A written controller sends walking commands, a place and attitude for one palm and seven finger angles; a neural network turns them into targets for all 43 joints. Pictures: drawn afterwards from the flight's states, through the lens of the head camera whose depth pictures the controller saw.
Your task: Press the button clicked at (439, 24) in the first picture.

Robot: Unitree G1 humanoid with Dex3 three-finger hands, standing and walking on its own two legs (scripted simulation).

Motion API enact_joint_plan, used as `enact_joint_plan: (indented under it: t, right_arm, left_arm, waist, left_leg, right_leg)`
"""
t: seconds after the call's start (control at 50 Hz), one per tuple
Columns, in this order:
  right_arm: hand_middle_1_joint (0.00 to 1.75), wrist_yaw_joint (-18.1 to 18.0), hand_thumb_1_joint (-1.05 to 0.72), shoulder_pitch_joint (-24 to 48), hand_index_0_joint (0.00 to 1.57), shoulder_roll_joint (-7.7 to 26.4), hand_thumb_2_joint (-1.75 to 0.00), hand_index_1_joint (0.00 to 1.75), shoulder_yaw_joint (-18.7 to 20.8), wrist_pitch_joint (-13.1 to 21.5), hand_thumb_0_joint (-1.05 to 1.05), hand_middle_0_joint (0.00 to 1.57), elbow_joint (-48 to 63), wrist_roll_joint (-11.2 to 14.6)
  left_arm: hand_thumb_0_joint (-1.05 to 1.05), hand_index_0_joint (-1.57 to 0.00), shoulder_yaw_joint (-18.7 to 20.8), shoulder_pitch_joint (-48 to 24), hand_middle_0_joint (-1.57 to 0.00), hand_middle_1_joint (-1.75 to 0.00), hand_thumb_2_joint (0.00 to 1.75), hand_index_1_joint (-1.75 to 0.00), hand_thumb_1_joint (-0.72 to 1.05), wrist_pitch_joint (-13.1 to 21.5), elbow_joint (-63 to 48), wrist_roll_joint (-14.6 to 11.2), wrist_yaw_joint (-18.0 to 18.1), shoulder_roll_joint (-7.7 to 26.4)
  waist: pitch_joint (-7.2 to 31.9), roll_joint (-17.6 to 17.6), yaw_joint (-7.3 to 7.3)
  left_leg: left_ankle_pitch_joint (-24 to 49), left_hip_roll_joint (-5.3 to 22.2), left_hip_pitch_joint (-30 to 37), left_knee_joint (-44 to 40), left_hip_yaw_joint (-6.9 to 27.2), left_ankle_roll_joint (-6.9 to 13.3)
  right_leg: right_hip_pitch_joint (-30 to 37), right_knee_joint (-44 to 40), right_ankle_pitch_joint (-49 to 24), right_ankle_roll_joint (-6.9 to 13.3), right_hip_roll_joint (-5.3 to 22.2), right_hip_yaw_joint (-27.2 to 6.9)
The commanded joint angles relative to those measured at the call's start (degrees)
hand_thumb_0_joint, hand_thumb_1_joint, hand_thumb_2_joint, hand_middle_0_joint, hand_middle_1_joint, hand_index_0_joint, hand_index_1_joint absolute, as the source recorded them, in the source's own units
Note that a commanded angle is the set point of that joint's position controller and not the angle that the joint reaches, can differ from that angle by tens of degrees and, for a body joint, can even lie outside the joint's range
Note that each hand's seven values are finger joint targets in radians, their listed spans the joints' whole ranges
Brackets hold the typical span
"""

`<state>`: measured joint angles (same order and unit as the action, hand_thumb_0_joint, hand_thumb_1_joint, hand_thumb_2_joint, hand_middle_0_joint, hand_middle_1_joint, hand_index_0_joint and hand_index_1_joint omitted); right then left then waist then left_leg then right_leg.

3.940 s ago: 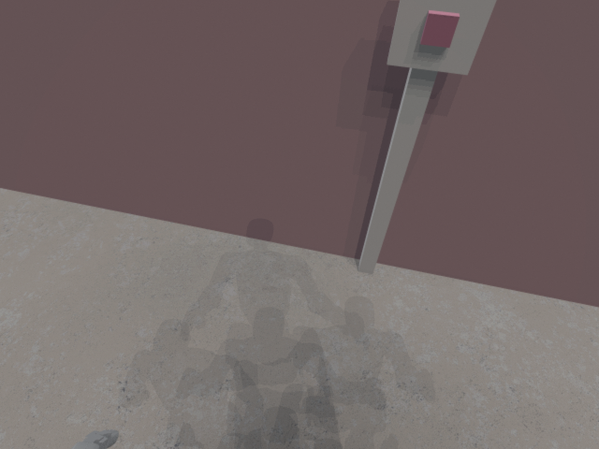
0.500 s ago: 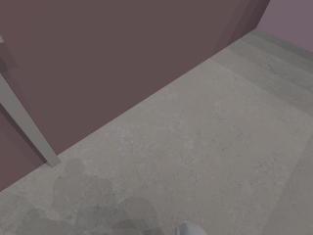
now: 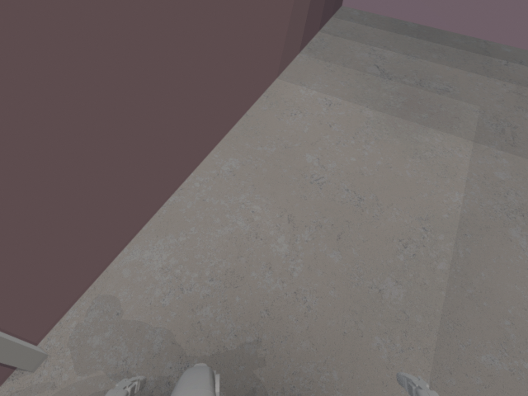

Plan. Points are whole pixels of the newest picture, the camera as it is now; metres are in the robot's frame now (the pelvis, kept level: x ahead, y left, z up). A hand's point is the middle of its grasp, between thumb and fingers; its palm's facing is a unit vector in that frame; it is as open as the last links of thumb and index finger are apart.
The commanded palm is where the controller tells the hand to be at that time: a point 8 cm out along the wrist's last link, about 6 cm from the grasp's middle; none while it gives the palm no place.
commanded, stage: walk to a spot facing it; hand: left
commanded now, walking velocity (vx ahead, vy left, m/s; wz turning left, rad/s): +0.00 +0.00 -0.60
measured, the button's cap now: out of the picture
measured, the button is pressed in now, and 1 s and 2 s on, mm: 0 0 0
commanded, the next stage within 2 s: turn to face it in 1.80 s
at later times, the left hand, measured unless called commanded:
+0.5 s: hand (133, 377) +0.17 +0.24 -0.17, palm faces -0.28 -0.94 -0.18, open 7.4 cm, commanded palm none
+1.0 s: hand (202, 324) +0.25 +0.13 -0.15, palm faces -0.56 -0.79 -0.23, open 7.4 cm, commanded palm none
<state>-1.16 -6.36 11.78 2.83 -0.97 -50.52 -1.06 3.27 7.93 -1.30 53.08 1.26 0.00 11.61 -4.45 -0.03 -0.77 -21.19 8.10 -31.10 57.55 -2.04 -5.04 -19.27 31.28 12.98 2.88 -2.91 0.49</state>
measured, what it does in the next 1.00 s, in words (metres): steps on the spot, turning right: left foot, then right foot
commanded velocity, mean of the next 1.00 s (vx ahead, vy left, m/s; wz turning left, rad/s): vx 0.00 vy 0.00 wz -0.60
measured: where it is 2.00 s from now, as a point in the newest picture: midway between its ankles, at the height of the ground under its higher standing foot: outside the picture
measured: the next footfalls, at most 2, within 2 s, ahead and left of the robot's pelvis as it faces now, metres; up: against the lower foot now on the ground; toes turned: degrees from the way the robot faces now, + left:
left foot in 0.12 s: +0.10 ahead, +0.15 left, +0.00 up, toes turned +1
right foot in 0.64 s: +0.02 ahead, -0.09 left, +0.00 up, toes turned -33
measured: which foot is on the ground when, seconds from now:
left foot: up 0.00-0.10, down 0.12-0.64, up 0.66-1.00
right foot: down 0.00-0.14, up 0.16-0.62, down 0.64-1.00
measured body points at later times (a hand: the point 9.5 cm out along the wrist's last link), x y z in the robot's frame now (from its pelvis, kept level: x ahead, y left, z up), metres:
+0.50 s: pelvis +0.05 +0.06 +0.01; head +0.10 +0.07 +0.46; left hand +0.18 +0.29 -0.15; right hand +0.00 -0.19 -0.12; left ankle +0.06 +0.15 -0.73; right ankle -0.04 -0.08 -0.65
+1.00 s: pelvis +0.05 +0.03 +0.00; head +0.08 +0.01 +0.45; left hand +0.28 +0.17 -0.13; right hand -0.02 -0.23 -0.13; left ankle +0.15 +0.13 -0.70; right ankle -0.02 -0.07 -0.73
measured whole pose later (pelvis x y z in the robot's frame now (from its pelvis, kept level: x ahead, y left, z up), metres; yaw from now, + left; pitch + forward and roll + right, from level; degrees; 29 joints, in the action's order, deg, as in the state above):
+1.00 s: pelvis +0.05 +0.03 +0.00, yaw -37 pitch +1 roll +0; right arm -1.0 -8.0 12.6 3.2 -2.3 -50.8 -0.5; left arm 3.4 8.1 -2.3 51.3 1.2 0.1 12.3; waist -4.3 0.2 -0.3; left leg -23.3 5.1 -25.2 49.0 -2.9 -5.5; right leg -15.5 30.7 15.7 0.8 -2.2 -3.6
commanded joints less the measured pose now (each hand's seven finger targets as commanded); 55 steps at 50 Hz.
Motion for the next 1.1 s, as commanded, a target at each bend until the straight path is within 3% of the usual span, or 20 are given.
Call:
enact_joint_plan:
  t: [0.0,0.08,0.1,0.12,0.14,0.18,0.24,0.44,0.54,0.58,0.6,0.62,0.64,0.68,0.76,0.94,1.02,1.04,1.06,1.08]
  right_arm:
    - [0.3,-0.07,-0.9,-4.43,0.2,4.36,-0.9,0.3,0.78,0.55,0.0,0.2,3.06,0.34]
    - [0.3,-0.63,-0.9,-9.11,0.2,6.11,-0.9,0.3,1.26,1.37,0.0,0.2,2.96,0.62]
    - [0.3,-0.81,-0.9,-10.86,0.2,10.38,-0.9,0.3,1.95,1.98,0.0,0.2,2.91,0.11]
    - [0.3,-0.5,-0.9,-10.03,0.2,15.33,-0.9,0.3,2.66,1.55,0.0,0.2,4.14,-0.3]
    - [0.3,-0.71,-0.9,-7.97,0.2,14.36,-0.9,0.3,2.26,1.43,0.0,0.2,4.42,-0.31]
    - [0.3,-0.81,-0.9,-3.32,0.2,10.05,-0.9,0.3,1.04,1.98,0.0,0.2,6.04,-0.57]
    - [0.3,-1.03,-0.9,-3.19,0.2,7.82,-0.9,0.3,0.7,2.36,0.0,0.2,5.34,-0.04]
    - [0.3,-0.54,-0.9,-11.94,0.2,8.96,-0.9,0.3,2.69,1.72,0.0,0.2,-0.63,-0.36]
    - [0.3,0.13,-0.9,-12.09,0.2,10.41,-0.9,0.3,3.85,1.41,0.0,0.2,-2.38,-0.66]
    - [0.3,0.39,-0.9,-11.73,0.2,10.39,-0.9,0.3,3.89,1.33,0.0,0.2,-2.42,-0.41]
    - [0.3,0.76,-0.9,-12.17,0.2,9.38,-0.9,0.3,3.65,1.27,0.0,0.2,-1.73,0.15]
    - [0.3,1.13,-0.9,-10.81,0.2,4.94,-0.9,0.3,2.35,0.97,0.0,0.2,1.14,0.39]
    - [0.3,0.52,-0.9,-8.45,0.2,4.69,-0.9,0.3,1.76,0.07,0.0,0.2,2.92,0.25]
    - [0.3,-0.53,-0.9,-4.83,0.2,5.04,-0.9,0.3,1.47,-0.14,0.0,0.2,3.16,0.13]
    - [0.3,-0.12,-0.9,-7.92,0.2,5.57,-0.9,0.3,1.84,-0.96,0.0,0.2,0.22,-0.25]
    - [0.3,-0.12,-0.9,-3.34,0.2,5.82,-0.9,0.3,1.59,-0.21,0.0,0.2,3.67,0.47]
    - [0.3,-0.73,-0.9,-9.24,0.2,6.64,-0.9,0.3,1.61,0.61,0.0,0.2,2.65,0.75]
    - [0.3,-0.87,-0.9,-10.86,0.2,9.66,-0.9,0.3,2.0,1.15,0.0,0.2,2.53,0.42]
    - [0.3,-0.63,-0.9,-10.99,0.2,15.12,-0.9,0.3,2.82,1.17,0.0,0.2,3.41,-0.32]
    - [0.3,-0.74,-0.9,-9.03,0.2,15.01,-0.9,0.3,2.7,1.05,0.0,0.2,3.81,-0.37]
  left_arm:
    - [0.0,-0.2,3.48,1.48,-0.2,-0.3,0.9,-0.3,0.9,0.95,-5.47,0.28,0.31,11.67]
    - [0.0,-0.2,3.6,-0.19,-0.2,-0.3,0.9,-0.3,0.9,-0.11,-7.07,-0.28,0.39,11.06]
    - [0.0,-0.2,3.08,1.22,-0.2,-0.3,0.9,-0.3,0.9,-0.41,-8.26,-0.72,0.2,7.67]
    - [0.0,-0.2,2.69,4.26,-0.2,-0.3,0.9,-0.3,0.9,-0.36,-8.9,-0.61,-0.45,5.48]
    - [0.0,-0.2,3.11,4.97,-0.2,-0.3,0.9,-0.3,0.9,-0.96,-7.51,0.29,-0.05,7.65]
    - [0.0,-0.2,4.27,4.14,-0.2,-0.3,0.9,-0.3,0.9,-0.54,-6.57,0.66,-1.28,8.2]
    - [0.0,-0.2,3.92,7.05,-0.2,-0.3,0.9,-0.3,0.9,-1.24,-4.95,0.23,-1.77,6.44]
    - [0.0,-0.2,2.87,-0.56,-0.2,-0.3,0.9,-0.3,0.9,-1.96,-6.07,-0.02,-1.89,3.76]
    - [0.0,-0.2,2.2,-1.42,-0.2,-0.3,0.9,-0.3,0.9,-0.82,-6.11,0.1,-1.6,3.05]
    - [0.0,-0.2,2.42,2.01,-0.2,-0.3,0.9,-0.3,0.9,0.03,-5.16,0.05,-1.18,4.05]
    - [0.0,-0.2,2.89,6.33,-0.2,-0.3,0.9,-0.3,0.9,0.75,-3.93,0.22,-0.66,7.22]
    - [0.0,-0.2,4.19,10.38,-0.2,-0.3,0.9,-0.3,0.9,1.55,-2.78,0.68,0.26,14.5]
    - [0.0,-0.2,4.57,12.16,-0.2,-0.3,0.9,-0.3,0.9,1.15,-2.12,-0.54,0.88,17.1]
    - [0.0,-0.2,4.83,8.32,-0.2,-0.3,0.9,-0.3,0.9,0.75,-2.66,-0.58,1.59,14.87]
    - [0.0,-0.2,3.12,-0.16,-0.2,-0.3,0.9,-0.3,0.9,0.77,-5.16,-0.37,1.17,10.9]
    - [0.0,-0.2,3.71,0.47,-0.2,-0.3,0.9,-0.3,0.9,0.22,-5.96,0.21,0.78,13.04]
    - [0.0,-0.2,3.73,-2.07,-0.2,-0.3,0.9,-0.3,0.9,-0.57,-6.79,-0.44,0.57,12.53]
    - [0.0,-0.2,3.22,-1.07,-0.2,-0.3,0.9,-0.3,0.9,-0.94,-7.51,-0.79,0.42,9.36]
    - [0.0,-0.2,2.69,1.49,-0.2,-0.3,0.9,-0.3,0.9,-1.12,-8.5,-1.0,-0.28,6.16]
    - [0.0,-0.2,3.06,2.26,-0.2,-0.3,0.9,-0.3,0.9,-1.41,-7.57,-0.04,-0.16,7.92]
  waist:
    - [8.09,-9.21,0.94]
    - [9.09,-7.22,-1.93]
    - [10.32,5.14,-2.36]
    - [9.22,20.06,-0.75]
    - [8.68,19.99,-1.18]
    - [2.93,9.36,1.23]
    - [6.41,9.48,1.95]
    - [5.29,11.34,-2.35]
    - [7.39,13.53,-2.57]
    - [9.31,11.41,-0.05]
    - [11.97,4.96,2.31]
    - [12.56,-14.6,4.64]
    - [12.6,-14.26,5.14]
    - [10.11,-14.45,4.38]
    - [6.78,-7.23,0.05]
    - [6.91,-9.16,1.09]
    - [8.33,-9.11,-2.02]
    - [9.46,1.62,-2.4]
    - [8.97,19.12,-1.38]
    - [8.68,19.13,-1.73]
  left_leg:
    - [-0.27,-3.98,7.74,-11.06,-1.77,0.13]
    - [8.51,-4.69,22.12,-30.53,-1.57,1.31]
    - [10.63,5.81,29.25,-38.74,9.55,4.72]
    - [17.22,19.76,30.19,-42.04,21.07,10.25]
    - [12.63,22.3,23.5,-42.51,22.52,11.19]
    - [14.55,14.84,17.92,-41.99,12.45,10.48]
    - [26.35,10.32,22.75,-39.19,-0.03,8.59]
    - [29.34,14.83,28.71,-37.93,-5.82,11.75]
    - [33.01,15.65,29.65,-32.59,-9.7,10.46]
    - [32.74,14.48,26.81,-25.87,-12.78,7.1]
    - [28.29,13.0,19.9,-16.62,-14.11,4.08]
    - [-6.08,5.05,0.15,-3.58,-15.15,0.42]
    - [-16.77,1.63,-5.08,6.36,-6.47,-0.57]
    - [-12.46,1.59,-8.46,10.55,0.07,-0.12]
    - [-1.89,0.46,-0.68,5.98,-0.89,-1.32]
    - [-2.69,-3.77,6.17,-10.48,-0.92,-0.45]
    - [7.5,-5.26,20.36,-30.3,-2.05,0.97]
    - [9.52,2.07,27.1,-37.98,5.8,3.38]
    - [16.41,16.75,30.25,-42.03,19.41,8.9]
    - [10.54,21.25,24.31,-43.58,21.51,11.61]
  right_leg:
    - [3.46,-8.3,-19.93,7.13,13.26,-15.96]
    - [-1.74,-1.5,-15.53,2.69,10.13,-17.25]
    - [-9.47,7.59,-2.84,-0.82,3.54,-12.38]
    - [-17.52,23.06,21.96,-4.5,-1.37,-2.54]
    - [-15.76,32.63,22.14,-5.2,1.51,-5.7]
    - [-15.53,40.54,14.07,-5.55,3.04,-3.71]
    - [-15.21,43.01,7.58,-7.01,4.64,-1.95]
    - [-12.11,25.74,12.32,-7.36,7.26,3.67]
    - [-5.42,10.92,12.23,-5.1,5.03,6.89]
    - [3.32,-1.22,2.56,-3.65,4.08,7.54]
    - [14.54,-8.09,-6.27,-1.77,7.21,3.2]
    - [26.83,-10.2,-26.6,4.3,22.64,-17.84]
    - [23.53,-8.47,-43.51,9.03,28.46,-21.26]
    - [22.35,-7.37,-40.44,9.41,23.39,-18.03]
    - [12.01,-8.88,-30.77,6.47,16.22,-9.49]
    - [8.97,-7.97,-24.65,7.74,15.02,-18.07]
    - [2.33,-2.22,-20.72,3.25,11.11,-19.29]
    - [-4.38,4.92,-9.79,0.13,5.63,-15.46]
    - [-14.11,18.63,17.32,-3.93,-1.66,-5.83]
    - [-13.43,30.69,21.96,-5.19,0.91,-5.46]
